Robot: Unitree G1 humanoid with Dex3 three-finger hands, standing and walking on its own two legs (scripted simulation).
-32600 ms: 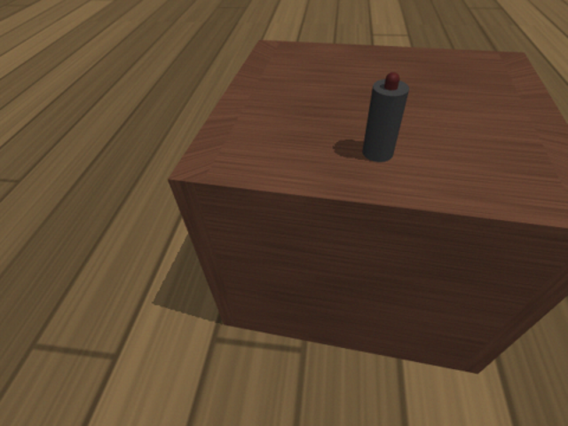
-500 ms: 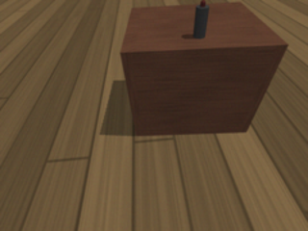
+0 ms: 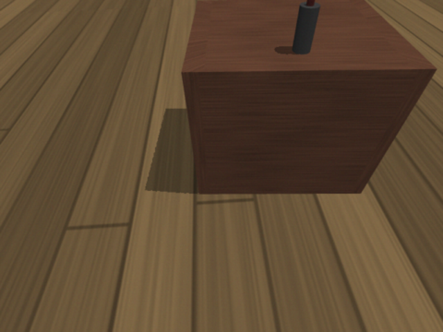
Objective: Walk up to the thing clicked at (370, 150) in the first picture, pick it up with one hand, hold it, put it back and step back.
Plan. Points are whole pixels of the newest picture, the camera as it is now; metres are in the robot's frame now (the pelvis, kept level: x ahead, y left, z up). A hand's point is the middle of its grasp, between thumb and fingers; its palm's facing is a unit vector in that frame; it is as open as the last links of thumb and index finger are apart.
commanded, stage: step back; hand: right
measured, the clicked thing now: (306, 24) +1.12 -0.26 +0.08
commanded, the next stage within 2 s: stand in 0.12 s
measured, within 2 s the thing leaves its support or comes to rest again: neither
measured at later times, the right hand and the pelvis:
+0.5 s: hand out of the picture +0.09 -0.25 -0.14, palm faces +0.01 +0.94 -0.35, open 7.3 cm; pelvis +0.00 +0.00 +0.01, yaw +0 degrees
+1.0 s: hand out of the picture +0.06 -0.25 -0.14, palm faces -0.02 +0.95 -0.33, open 7.3 cm; pelvis -0.01 +0.00 +0.01, yaw +0 degrees
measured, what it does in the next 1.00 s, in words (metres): stands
